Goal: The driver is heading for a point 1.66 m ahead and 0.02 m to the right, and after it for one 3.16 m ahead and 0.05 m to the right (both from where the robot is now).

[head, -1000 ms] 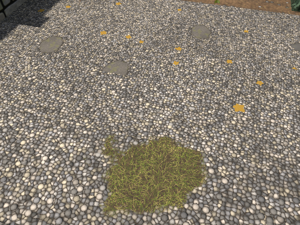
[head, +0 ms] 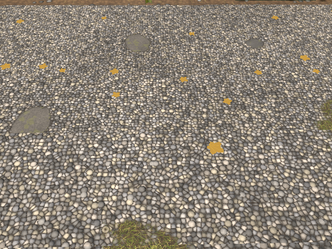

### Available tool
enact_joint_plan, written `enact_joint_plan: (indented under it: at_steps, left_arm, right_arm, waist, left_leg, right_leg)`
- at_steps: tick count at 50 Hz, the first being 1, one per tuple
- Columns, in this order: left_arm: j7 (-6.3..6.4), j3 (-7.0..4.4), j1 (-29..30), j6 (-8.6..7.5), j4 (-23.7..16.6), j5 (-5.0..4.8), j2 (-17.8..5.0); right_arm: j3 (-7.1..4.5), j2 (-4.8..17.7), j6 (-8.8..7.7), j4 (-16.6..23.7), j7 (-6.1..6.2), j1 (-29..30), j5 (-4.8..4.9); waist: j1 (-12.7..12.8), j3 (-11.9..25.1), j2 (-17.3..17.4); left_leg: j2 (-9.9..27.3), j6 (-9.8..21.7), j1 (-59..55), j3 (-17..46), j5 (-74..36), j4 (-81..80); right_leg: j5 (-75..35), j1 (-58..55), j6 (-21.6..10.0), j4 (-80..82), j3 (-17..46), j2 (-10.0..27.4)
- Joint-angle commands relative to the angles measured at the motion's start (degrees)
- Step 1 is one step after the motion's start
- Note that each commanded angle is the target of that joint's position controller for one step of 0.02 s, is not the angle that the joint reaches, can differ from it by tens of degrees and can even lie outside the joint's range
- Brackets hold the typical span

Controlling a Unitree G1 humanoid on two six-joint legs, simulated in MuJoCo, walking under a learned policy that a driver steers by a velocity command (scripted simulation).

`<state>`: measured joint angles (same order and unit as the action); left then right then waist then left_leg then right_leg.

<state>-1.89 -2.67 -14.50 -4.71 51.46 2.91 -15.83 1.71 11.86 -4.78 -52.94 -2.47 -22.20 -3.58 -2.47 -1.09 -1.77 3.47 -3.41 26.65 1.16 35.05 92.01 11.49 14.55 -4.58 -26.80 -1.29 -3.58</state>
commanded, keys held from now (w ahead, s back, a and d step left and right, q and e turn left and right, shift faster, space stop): e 0.16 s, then no key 0.84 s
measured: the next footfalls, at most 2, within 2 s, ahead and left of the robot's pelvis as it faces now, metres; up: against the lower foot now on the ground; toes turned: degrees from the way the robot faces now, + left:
left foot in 0.24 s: +0.27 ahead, +0.12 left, +0.00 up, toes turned -9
right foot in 0.50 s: +0.14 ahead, -0.10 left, +0.00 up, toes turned -14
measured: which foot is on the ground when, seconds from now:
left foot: up 0.00-0.22, down 0.24-1.00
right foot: down 0.00-0.24, up 0.26-0.48, down 0.50-1.00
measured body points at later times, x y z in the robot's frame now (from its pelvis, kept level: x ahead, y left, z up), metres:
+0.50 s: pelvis +0.13 +0.04 -0.01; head +0.16 +0.04 +0.44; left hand +0.30 +0.27 -0.13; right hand +0.23 -0.25 -0.11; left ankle +0.23 +0.12 -0.74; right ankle +0.10 -0.09 -0.74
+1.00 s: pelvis +0.16 +0.03 +0.00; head +0.18 +0.02 +0.45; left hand +0.33 +0.26 -0.12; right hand +0.27 -0.27 -0.11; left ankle +0.23 +0.12 -0.74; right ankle +0.10 -0.09 -0.74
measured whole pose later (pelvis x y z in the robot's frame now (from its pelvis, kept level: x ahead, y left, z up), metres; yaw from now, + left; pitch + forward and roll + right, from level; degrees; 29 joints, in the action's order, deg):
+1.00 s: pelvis +0.16 +0.03 +0.00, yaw -12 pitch -2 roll +0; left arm -4.3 -3.3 -10.4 -3.4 49.2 0.3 -15.7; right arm -3.4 16.5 -5.1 -49.1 -4.1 -3.6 -0.1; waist -0.1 -3.9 0.5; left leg 0.4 1.1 14.8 -4.0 10.8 27.1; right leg 18.5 8.4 0.6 -28.3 -0.8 1.5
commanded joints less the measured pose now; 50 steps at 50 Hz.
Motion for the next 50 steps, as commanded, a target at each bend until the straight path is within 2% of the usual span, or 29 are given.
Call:
enact_joint_plan:
  at_steps: [1,2,3,4,5,8,10,11,12,13,14,15,16,17,18,19,20,22,23,24,25,26,27,28,30,31,33,36,50]
  left_arm:
    - [-1.06,-1.1,3.4,-2.03,-6.5,-0.24,-8.3]
    - [-1.89,-1.47,1.7,-2.4,-6.2,-0.23,-9.5]
    - [-2.61,-1.87,1.8,-2.76,-6.6,-0.88,-10.1]
    - [-3.26,-2.5,1.9,-3.14,-7.5,-1.21,-11.3]
    - [-3.91,-3.07,2.0,-3.16,-8.1,-1.16,-11.8]
    - [-4.48,-3.77,0.9,-1.72,-8.3,-0.65,-10.0]
    - [-4.51,-3.95,1.7,-1.01,-8.7,-0.51,-9.3]
    - [-4.56,-3.76,0.9,-1.06,-8.7,-0.84,-8.4]
    - [-4.76,-3.34,0.5,-1.15,-9.9,-1.42,-7.0]
    - [-3.92,-1.83,-5.3,-1.38,-11.0,-1.49,-2.0]
    - [-2.55,-1.84,-5.2,-0.74,-10.6,-0.75,-2.7]
    - [-1.58,-2.69,-2.2,0.41,-10.4,-0.18,-6.0]
    - [-0.23,-2.78,-3.6,1.28,-9.1,0.35,-6.3]
    - [0.59,-2.47,-6.3,1.82,-7.4,1.36,-5.4]
    - [0.16,-1.59,-7.7,1.87,-6.3,1.87,-2.5]
    - [-0.92,-1.02,-9.8,2.02,-5.2,1.61,-0.9]
    - [-2.46,-0.75,-9.3,2.26,-4.7,0.2,-0.5]
    - [-4.96,-0.58,-7.4,2.34,-4.3,-2.34,-1.5]
    - [-5.25,-0.96,-6.7,1.92,-4.3,-2.76,-3.1]
    - [-4.58,-1.49,-6.8,1.37,-4.9,-2.38,-5.2]
    - [-3.67,-1.59,-6.5,0.69,-6.1,-2.11,-6.2]
    - [-3.05,-2.2,-0.7,-0.01,-8.1,-2.22,-10.2]
    - [-2.91,-2.51,1.5,-0.07,-7.7,-2.08,-10.3]
    - [-2.62,-2.22,2.8,-0.21,-7.9,-2.51,-8.9]
    - [-2.03,-1.24,5.6,-0.26,-9.0,-2.8,-5.3]
    - [-2.02,-1.08,4.2,-0.31,-8.6,-2.86,-4.7]
    - [-2.26,-1.39,1.2,-0.09,-7.2,-2.78,-5.5]
    - [-2.59,-1.79,0.2,0.4,-6.4,-2.67,-6.1]
    - [-2.25,-2.52,3.6,0.72,-4.6,-2.65,-7.8]
  right_arm:
    - [-3.16,7.8,-3.01,8.7,3.35,6.6,0.19]
    - [-3.03,6.9,-2.13,7.5,3.13,4.3,0.39]
    - [-2.46,5.4,-1.55,7.3,2.66,4.3,0.96]
    - [-2.28,5.0,-1.05,7.0,2.32,5.1,1.8]
    - [-2.27,5.1,-0.72,6.6,2.24,6.1,2.61]
    - [-3.07,7.5,-0.29,7.7,2.53,12.7,1.92]
    - [-4.02,10.0,-0.92,7.6,2.69,15.1,1.81]
    - [-4.84,12.3,-1.37,7.8,2.77,15.3,2.1]
    - [-5.86,15.9,-1.99,8.4,3.27,13.7,2.75]
    - [-6.79,20.2,-2.38,9.7,3.54,11.0,3.04]
    - [-6.85,17.6,-2.25,8.5,3.48,6.8,1.43]
    - [-7.16,16.4,-2.39,8.2,3.94,7.4,0.75]
    - [-6.89,14.3,-2.06,9.4,3.75,13.1,2.27]
    - [-4.97,8.6,-1.8,11.2,3.17,18.9,3.87]
    - [-3.78,5.6,-1.99,12.4,2.36,22.9,4.69]
    - [-3.91,6.7,-2.24,13.5,1.43,26.9,4.37]
    - [-4.53,8.5,-2.56,13.5,0.48,28.3,4.19]
    - [-5.78,12.6,-2.23,12.2,-1.02,27.8,4.12]
    - [-5.93,13.1,-1.55,10.9,-2.24,25.7,3.62]
    - [-5.62,11.8,-1.17,9.5,-3.39,23.0,3.51]
    - [-4.51,8.5,-1.18,8.2,-4.07,20.5,4.16]
    - [-5.04,9.2,-1.54,8.5,-3.31,16.9,4.05]
    - [-6.09,12.4,-1.84,9.8,-1.71,19.8,3.6]
    - [-6.28,12.7,-1.93,10.7,-0.58,21.8,3.13]
    - [-5.86,11.2,-1.97,10.3,0.22,21.1,3.99]
    - [-5.63,10.5,-1.9,10.2,-0.05,20.9,4.37]
    - [-5.47,9.6,-1.73,9.8,-1.07,20.2,4.29]
    - [-5.91,10.2,-1.33,9.1,-1.89,19.6,3.74]
    - [-6.61,11.6,-1.16,7.1,-1.41,21.2,3.5]
  waist:
    - [-1.5,-0.3,0.8]
    - [-2.7,1.5,-1.2]
    - [-2.9,1.8,0.6]
    - [-2.5,2.3,1.6]
    - [-1.7,3.0,0.6]
    - [-0.2,3.4,1.2]
    - [-0.4,3.9,2.2]
    - [-0.7,5.2,3.4]
    - [-1.2,9.1,6.7]
    - [0.7,19.7,14.9]
    - [-1.7,21.1,15.2]
    - [-1.6,12.1,7.6]
    - [1.4,8.1,7.4]
    - [4.4,7.2,8.3]
    - [6.6,5.2,8.5]
    - [9.1,5.1,7.2]
    - [9.1,4.9,6.1]
    - [7.3,5.0,3.8]
    - [6.4,4.5,4.4]
    - [6.2,5.1,4.7]
    - [6.3,5.5,4.5]
    - [1.6,2.3,1.7]
    - [1.3,0.8,0.4]
    - [1.0,2.2,0.5]
    - [0.7,3.2,0.7]
    - [1.3,3.9,1.0]
    - [2.1,3.8,1.0]
    - [2.3,3.2,0.9]
    - [2.6,2.6,1.3]
  left_leg:
    - [4.0,0.4,7.6,1.4,-15.0,-29.9]
    - [2.7,-0.1,1.1,-0.9,-18.4,-33.1]
    - [2.0,-0.3,-2.6,-1.3,-20.5,-41.2]
    - [0.7,-0.4,-6.2,-1.6,-24.9,-47.3]
    - [-0.6,-0.6,-7.9,-1.3,-28.5,-51.3]
    - [-1.5,0.2,-7.5,0.6,-33.8,-57.9]
    - [-1.1,2.8,-9.3,0.4,-38.7,-62.0]
    - [-0.7,6.0,-13.4,0.0,-45.5,-64.5]
    - [3.0,11.7,-21.9,3.1,-63.7,-66.3]
    - [16.3,27.1,-38.5,17.8,-79.8,-69.0]
    - [24.1,32.4,-43.0,26.8,-72.9,-73.0]
    - [21.4,26.8,-34.1,22.7,-59.8,-75.8]
    - [17.8,22.2,-27.3,17.8,-46.7,-78.7]
    - [14.1,18.6,-21.3,13.8,-40.3,-80.6]
    - [10.2,15.6,-13.4,8.7,-40.8,-80.8]
    - [6.9,13.0,-6.6,3.7,-41.4,-80.1]
    - [4.2,11.4,-5.0,0.7,-40.2,-78.6]
    - [2.4,10.4,-6.3,0.5,-30.9,-73.2]
    - [3.5,10.3,-6.2,3.6,-25.3,-71.7]
    - [5.8,10.2,-5.8,7.2,-22.4,-71.3]
    - [6.9,9.2,-6.4,9.6,-18.4,-71.0]
    - [3.9,8.4,-8.7,5.4,-14.3,-71.2]
    - [1.2,7.6,-12.7,0.6,-14.4,-69.3]
    - [1.2,7.9,-15.9,0.2,-16.6,-68.7]
    - [1.6,8.6,-16.9,0.4,-22.9,-69.5]
    - [1.3,8.5,-17.0,0.0,-26.9,-69.2]
    - [1.0,8.2,-18.3,-0.6,-33.2,-68.3]
    - [0.4,7.3,-19.2,-1.5,-35.7,-67.4]
    - [-0.5,6.1,-20.4,-1.9,-36.5,-66.8]
  right_leg:
    - [-48.0,1.6,-18.6,10.2,14.7,19.0]
    - [-51.3,6.0,-19.8,10.9,15.4,17.5]
    - [-51.1,7.8,-18.5,11.2,14.8,15.7]
    - [-50.4,7.7,-16.6,10.9,15.0,14.5]
    - [-48.1,6.1,-15.0,10.4,16.0,13.8]
    - [-40.0,0.4,-12.1,6.7,19.8,13.8]
    - [-36.6,-2.2,-9.6,2.3,20.1,12.5]
    - [-37.3,-2.3,-7.1,-0.5,19.2,9.9]
    - [-34.2,0.0,-3.0,-6.0,15.9,4.8]
    - [-11.2,8.7,2.9,-16.8,10.7,-2.3]
    - [29.3,16.9,5.7,-28.3,7.4,-4.5]
    - [30.1,18.8,6.0,-34.7,7.6,-0.5]
    - [27.4,17.5,7.0,-35.7,6.6,2.6]
    - [26.2,12.7,8.2,-32.7,6.5,4.7]
    - [21.3,6.1,9.1,-30.9,5.7,5.7]
    - [17.6,-1.6,10.7,-27.0,2.8,6.0]
    - [15.8,-3.8,12.7,-20.9,0.2,5.7]
    - [3.6,-6.0,14.4,-6.0,-3.0,4.7]
    - [-0.6,-7.0,13.6,-2.2,-2.5,4.5]
    - [-2.3,-8.3,11.7,-2.8,-1.0,5.7]
    - [-2.8,-7.7,8.5,-1.1,1.7,8.4]
    - [4.5,0.6,2.3,1.3,4.4,9.5]
    - [14.2,7.7,-1.4,4.5,6.9,9.5]
    - [15.1,8.3,-2.1,6.0,7.1,9.4]
    - [8.6,4.4,-0.5,5.4,6.2,8.7]
    - [5.9,2.1,0.4,4.8,5.9,8.6]
    - [2.7,0.9,1.7,4.4,5.1,8.2]
    - [1.2,0.8,2.3,4.5,4.3,7.8]
    - [-1.8,-1.1,3.0,4.3,2.7,7.4]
